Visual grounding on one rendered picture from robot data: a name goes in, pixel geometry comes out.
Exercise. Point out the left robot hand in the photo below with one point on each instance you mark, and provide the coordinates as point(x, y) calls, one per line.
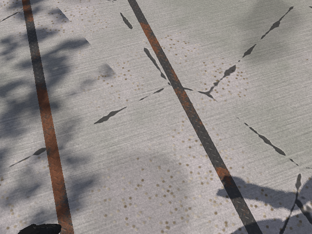
point(49, 228)

